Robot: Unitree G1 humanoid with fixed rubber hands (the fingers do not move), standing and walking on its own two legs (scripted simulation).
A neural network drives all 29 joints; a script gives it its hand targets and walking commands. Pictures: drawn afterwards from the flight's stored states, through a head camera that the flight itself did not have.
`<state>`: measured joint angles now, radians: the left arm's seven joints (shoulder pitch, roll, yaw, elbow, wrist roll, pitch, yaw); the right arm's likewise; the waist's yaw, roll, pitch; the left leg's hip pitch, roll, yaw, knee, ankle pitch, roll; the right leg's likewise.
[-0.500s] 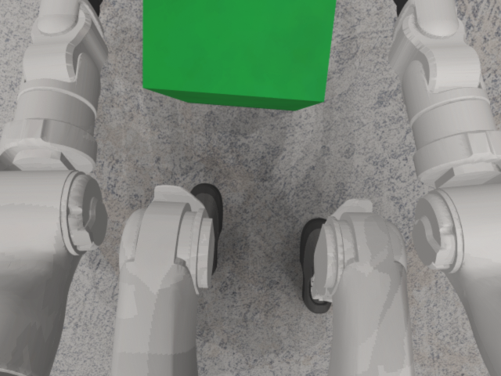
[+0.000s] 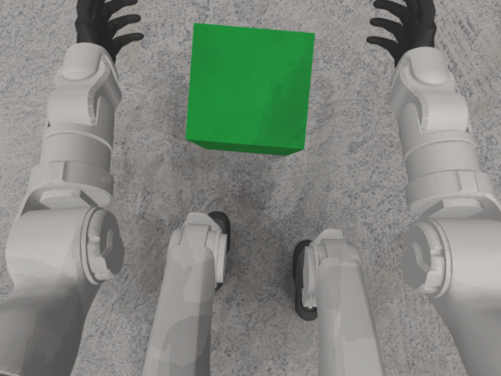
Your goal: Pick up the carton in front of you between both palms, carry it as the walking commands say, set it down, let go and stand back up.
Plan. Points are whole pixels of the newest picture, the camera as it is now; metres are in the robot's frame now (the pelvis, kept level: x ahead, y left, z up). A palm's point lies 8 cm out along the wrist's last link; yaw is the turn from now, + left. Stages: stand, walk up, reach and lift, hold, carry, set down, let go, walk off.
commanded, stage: set down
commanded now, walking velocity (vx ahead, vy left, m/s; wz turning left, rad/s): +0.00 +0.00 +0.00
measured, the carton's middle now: (249, 102) +0.53 +0.07 -0.38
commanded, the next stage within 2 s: let go in 0.36 s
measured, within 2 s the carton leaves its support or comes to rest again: neither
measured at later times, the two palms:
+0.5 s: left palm out of the picture +0.50 +0.27 +0.03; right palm out of the picture +0.54 -0.14 +0.04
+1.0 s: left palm out of the picture +0.34 +0.26 +0.15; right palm out of the picture +0.38 -0.19 +0.15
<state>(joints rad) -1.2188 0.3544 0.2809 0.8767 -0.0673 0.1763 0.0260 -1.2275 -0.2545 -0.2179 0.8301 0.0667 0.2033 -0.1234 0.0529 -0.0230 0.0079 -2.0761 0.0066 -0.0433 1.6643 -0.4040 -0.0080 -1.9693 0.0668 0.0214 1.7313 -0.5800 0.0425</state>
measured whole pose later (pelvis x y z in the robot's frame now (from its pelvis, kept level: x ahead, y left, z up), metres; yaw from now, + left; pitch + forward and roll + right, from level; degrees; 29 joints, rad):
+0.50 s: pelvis +0.03 +0.01 +0.14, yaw +1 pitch +45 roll -3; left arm -1.02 0.27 0.34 0.81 0.09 0.16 -0.04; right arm -1.03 -0.21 -0.29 0.80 -0.05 0.16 -0.04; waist 0.04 -0.02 -0.07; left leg -1.64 0.01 -0.03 1.11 -0.26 0.01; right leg -1.54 0.05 0.04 1.15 -0.40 0.04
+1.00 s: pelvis +0.09 +0.01 +0.24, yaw +3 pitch +23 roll -1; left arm -0.14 0.20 0.13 0.55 0.02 0.01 -0.06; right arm -0.17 -0.16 -0.14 0.58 -0.04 0.01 0.03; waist 0.03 -0.01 -0.06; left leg -0.85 -0.01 -0.02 0.66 -0.22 0.00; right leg -0.75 0.01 0.05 0.68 -0.34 0.02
